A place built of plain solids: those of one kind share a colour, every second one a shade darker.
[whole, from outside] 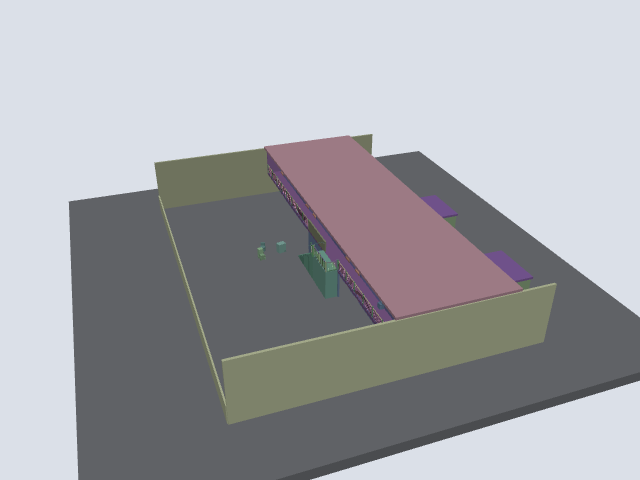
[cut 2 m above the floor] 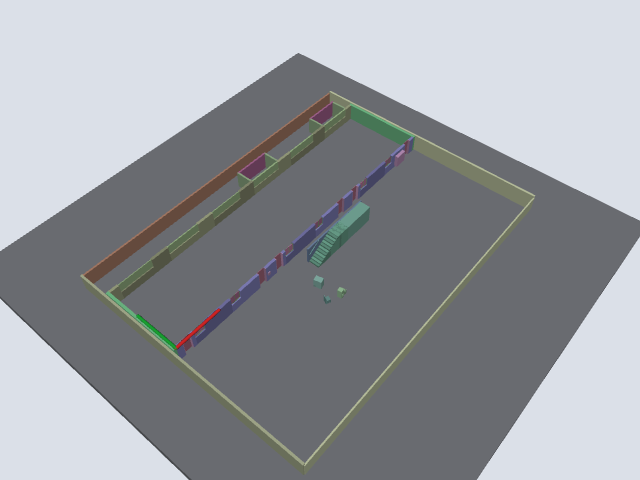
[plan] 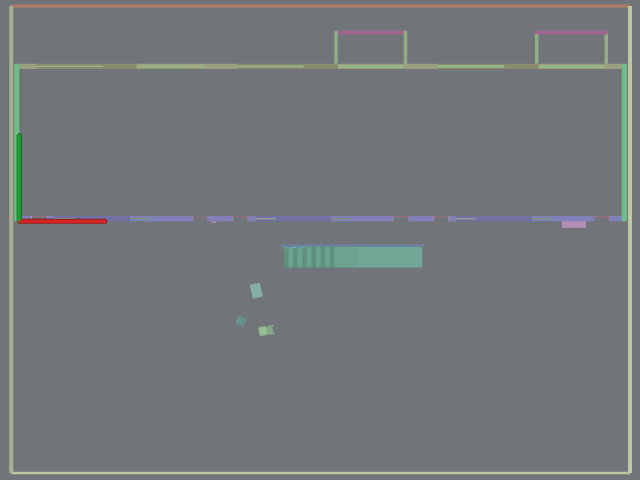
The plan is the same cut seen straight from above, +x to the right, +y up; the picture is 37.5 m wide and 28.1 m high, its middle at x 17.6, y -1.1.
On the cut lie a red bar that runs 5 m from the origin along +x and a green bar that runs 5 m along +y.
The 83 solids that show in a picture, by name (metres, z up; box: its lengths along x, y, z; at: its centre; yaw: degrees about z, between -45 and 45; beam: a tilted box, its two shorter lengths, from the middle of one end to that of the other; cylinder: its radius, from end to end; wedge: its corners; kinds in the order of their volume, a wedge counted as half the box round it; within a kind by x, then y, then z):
{
 "roof_1": {"box": [36.27, 11.12, 0.25], "at": [17.63, 3.85, 6.06]},
 "site_fence_1": {"box": [0.24, 27.33, 5.99], "at": [-0.48, -1.07, 2.94]},
 "site_fence_2": {"box": [36.23, 0.15, 1.85], "at": [17.63, -14.74, 0.88]},
 "site_fence_3": {"box": [0.24, 27.33, 5.99], "at": [35.75, -1.07, 2.94]},
 "gable_1": {"box": [0.3, 9.21, 5.99], "at": [-0.15, 4.61, 2.94]},
 "gable_2": {"box": [0.3, 9.21, 5.99], "at": [35.42, 4.61, 2.94]},
 "face_1": {"box": [0.7, 0.3, 2.77], "at": [0.35, 0.15, 1.33]},
 "face_2": {"box": [0.4, 0.3, 2.77], "at": [1.85, 0.15, 1.33]},
 "face_3": {"box": [1.2, 0.3, 1.1], "at": [2.65, 0.15, 0.5]},
 "face_4": {"box": [3.23, 0.3, 2.77], "at": [4.86, 0.15, 1.33]},
 "face_5": {"box": [1.2, 0.3, 1.1], "at": [7.08, 0.15, 0.5]},
 "face_6": {"box": [2.43, 0.3, 2.77], "at": [8.89, 0.15, 1.33]},
 "face_7": {"box": [1.4, 0.3, 2.77], "at": [11.76, 0.15, 1.33]},
 "face_8": {"box": [0.4, 0.3, 2.77], "at": [13.61, 0.15, 1.33]},
 "face_9": {"box": [1.2, 0.3, 1.1], "at": [14.41, 0.15, 0.5]},
 "face_10": {"box": [3.23, 0.3, 2.77], "at": [16.62, 0.15, 1.33]},
 "face_11": {"box": [1.2, 0.3, 1.1], "at": [18.83, 0.15, 0.5]},
 "face_12": {"box": [2.43, 0.3, 2.77], "at": [20.65, 0.15, 1.33]},
 "face_13": {"box": [1.4, 0.3, 2.77], "at": [23.51, 0.15, 1.33]},
 "face_14": {"box": [1.2, 0.3, 1.1], "at": [26.16, 0.15, 0.5]},
 "face_15": {"box": [3.23, 0.3, 2.77], "at": [28.38, 0.15, 1.33]},
 "face_16": {"box": [1.2, 0.3, 1.1], "at": [30.59, 0.15, 0.5]},
 "face_17": {"box": [2.43, 0.3, 2.77], "at": [32.4, 0.15, 1.33]},
 "face_18": {"box": [0.7, 0.3, 2.77], "at": [34.92, 0.15, 1.33]},
 "step_1": {"box": [0.81, 1.2, 0.22], "at": [15.89, -2.11, 0.06]},
 "step_2": {"box": [0.81, 1.2, 0.4], "at": [16.15, -2.11, 0.15]},
 "step_3": {"box": [0.81, 1.2, 0.57], "at": [16.42, -2.11, 0.24]},
 "step_4": {"box": [0.81, 1.2, 0.75], "at": [16.69, -2.11, 0.32]},
 "step_5": {"box": [0.81, 1.2, 0.92], "at": [16.96, -2.11, 0.41]},
 "step_6": {"box": [0.81, 1.2, 1.1], "at": [17.23, -2.11, 0.5]},
 "step_7": {"box": [0.81, 1.2, 1.27], "at": [17.5, -2.11, 0.59]},
 "step_8": {"box": [0.81, 1.2, 1.45], "at": [17.77, -2.11, 0.67]},
 "step_9": {"box": [0.81, 1.2, 1.62], "at": [18.04, -2.11, 0.76]},
 "step_10": {"box": [0.81, 1.2, 1.8], "at": [18.31, -2.11, 0.85]},
 "step_11": {"box": [0.81, 1.2, 1.97], "at": [18.58, -2.11, 0.94]},
 "step_12": {"box": [0.81, 1.2, 2.15], "at": [18.84, -2.11, 1.02]},
 "step_13": {"box": [0.81, 1.2, 2.5], "at": [19.38, -2.11, 1.2]},
 "step_14": {"box": [0.57, 1.2, 2.85], "at": [19.8, -2.11, 1.37]},
 "back_1": {"box": [1.0, 0.3, 2.77], "at": [0.5, 9.06, 1.33]},
 "back_2": {"box": [3.88, 0.3, 1.05], "at": [2.94, 9.06, 0.47]},
 "back_3": {"box": [2.0, 0.3, 2.77], "at": [5.88, 9.06, 1.33]},
 "back_4": {"box": [3.88, 0.3, 1.05], "at": [8.82, 9.06, 0.47]},
 "back_5": {"box": [2.0, 0.3, 2.77], "at": [11.76, 9.06, 1.33]},
 "back_6": {"box": [3.88, 0.3, 1.05], "at": [14.69, 9.06, 0.47]},
 "back_7": {"box": [2.0, 0.3, 2.77], "at": [17.63, 9.06, 1.33]},
 "back_8": {"box": [3.88, 0.3, 1.05], "at": [20.57, 9.06, 0.47]},
 "back_9": {"box": [2.0, 0.3, 2.77], "at": [23.51, 9.06, 1.33]},
 "back_10": {"box": [3.88, 0.3, 1.05], "at": [26.45, 9.06, 0.47]},
 "back_11": {"box": [2.0, 0.3, 2.77], "at": [29.39, 9.06, 1.33]},
 "back_12": {"box": [3.88, 0.3, 1.05], "at": [32.33, 9.06, 0.47]},
 "back_13": {"box": [1.0, 0.3, 2.77], "at": [34.77, 9.06, 1.33]},
 "head_1": {"box": [3.8, 1.2, 3.02], "at": [21.69, -2.11, 1.46]},
 "site_backwall_1": {"box": [36.23, 0.2, 1.85], "at": [17.63, 12.59, 0.88]},
 "deck_1": {"box": [35.27, 1.51, 0.24], "at": [17.63, -0.75, 2.85]},
 "bay_back_1": {"box": [4.28, 0.21, 5.99], "at": [20.57, 11.05, 2.94]},
 "bay_back_2": {"box": [4.28, 0.21, 5.99], "at": [32.33, 11.05, 2.94]},
 "bay_side_1": {"box": [0.21, 1.94, 5.99], "at": [18.54, 10.18, 2.94]},
 "bay_side_2": {"box": [0.21, 1.94, 5.99], "at": [22.61, 10.18, 2.94]},
 "bay_side_3": {"box": [0.21, 1.94, 5.99], "at": [30.29, 10.18, 2.94]},
 "bay_side_4": {"box": [0.21, 1.94, 5.99], "at": [34.36, 10.18, 2.94]},
 "bay_roof_1": {"box": [4.48, 2.09, 0.2], "at": [20.57, 10.21, 6.04]},
 "bay_roof_2": {"box": [4.48, 2.09, 0.2], "at": [32.33, 10.21, 6.04]},
 "spine_1": {"box": [8.4, 0.15, 2.79], "at": [19.53, -1.43, 1.34]},
 "glazing_1": {"box": [3.88, 0.08, 1.1], "at": [2.94, 9.06, 1.55]},
 "glazing_2": {"box": [3.88, 0.12, 1.1], "at": [8.82, 9.06, 1.55]},
 "glazing_3": {"box": [3.88, 0.1, 1.1], "at": [14.69, 9.06, 1.55]},
 "glazing_4": {"box": [3.88, 0.18, 1.1], "at": [20.57, 9.06, 1.55]},
 "glazing_5": {"box": [3.88, 0.15, 1.1], "at": [26.45, 9.06, 1.55]},
 "glazing_6": {"box": [3.88, 0.18, 1.1], "at": [32.33, 9.06, 1.55]},
 "deck_guard_stair_1": {"box": [4.81, 0.15, 1.15], "at": [17.74, -1.43, 3.49]},
 "hung_more_letter_boxes_letters_1": {"box": [1.4, 0.38, 1.37], "at": [32.47, -0.19, 0.95]},
 "deck_end_1": {"box": [0.15, 1.51, 3.01], "at": [0.07, -0.75, 4.42]},
 "foot_bin_1": {"box": [0.6, 0.83, 1.07], "at": [13.87, -4.07, 0.48], "yaw": 12.9},
 "doorleaf_door_1": {"box": [0.88, 0.044, 2.11], "at": [1.18, 0.28, 1.01]},
 "doorleaf_door_2": {"box": [0.89, 0.041, 2.12], "at": [10.58, 0.28, 1.01]},
 "doorleaf_door_3": {"box": [0.88, 0.038, 2.11], "at": [12.93, 0.28, 1.01]},
 "doorleaf_door_4": {"box": [0.88, 0.043, 2.11], "at": [22.34, 0.28, 1.01]},
 "doorleaf_door_5": {"box": [0.88, 0.035, 2.11], "at": [24.69, 0.28, 1.01]},
 "foot_pram_1": {"box": [0.45, 0.47, 1.09], "at": [14.25, -6.43, 0.5], "yaw": 8.9},
 "foot_pram_2": {"box": [0.45, 0.47, 0.57], "at": [14.62, -6.37, 0.23], "yaw": 8.9},
 "foot_chair_1": {"box": [0.45, 0.5, 0.49], "at": [13.01, -5.86, 0.2], "yaw": -21.5},
 "kwblind_1": {"box": [1.1, 0.03, 0.95], "at": [7.08, 0.15, 1.57]},
 "kwblind_2": {"box": [1.1, 0.03, 0.95], "at": [14.41, 0.15, 1.57]}
}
